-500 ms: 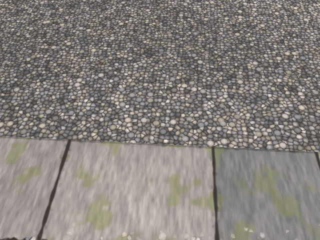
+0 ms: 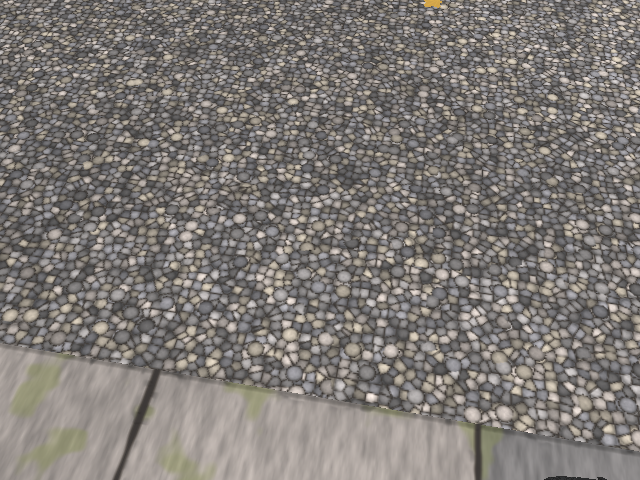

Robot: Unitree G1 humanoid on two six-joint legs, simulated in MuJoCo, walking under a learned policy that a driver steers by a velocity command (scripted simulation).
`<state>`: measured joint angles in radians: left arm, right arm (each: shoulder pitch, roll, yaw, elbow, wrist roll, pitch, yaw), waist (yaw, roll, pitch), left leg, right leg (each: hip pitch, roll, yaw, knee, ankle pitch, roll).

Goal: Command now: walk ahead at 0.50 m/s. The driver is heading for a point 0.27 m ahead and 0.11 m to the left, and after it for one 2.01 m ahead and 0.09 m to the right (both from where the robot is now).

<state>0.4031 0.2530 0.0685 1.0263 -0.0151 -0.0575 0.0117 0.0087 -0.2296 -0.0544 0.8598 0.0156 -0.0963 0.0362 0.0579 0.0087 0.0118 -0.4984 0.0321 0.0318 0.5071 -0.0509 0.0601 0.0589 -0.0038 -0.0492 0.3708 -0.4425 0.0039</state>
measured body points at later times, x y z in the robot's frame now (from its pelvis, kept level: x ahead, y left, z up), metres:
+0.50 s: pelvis +0.27 +0.00 +0.01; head +0.29 +0.00 +0.46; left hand +0.48 +0.23 -0.09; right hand +0.23 -0.27 -0.13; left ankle +0.13 +0.11 -0.72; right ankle +0.44 -0.14 -0.70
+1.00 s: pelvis +0.54 -0.03 +0.02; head +0.56 -0.03 +0.47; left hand +0.52 +0.24 -0.12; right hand +0.73 -0.27 -0.09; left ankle +0.74 +0.13 -0.68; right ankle +0.44 -0.13 -0.72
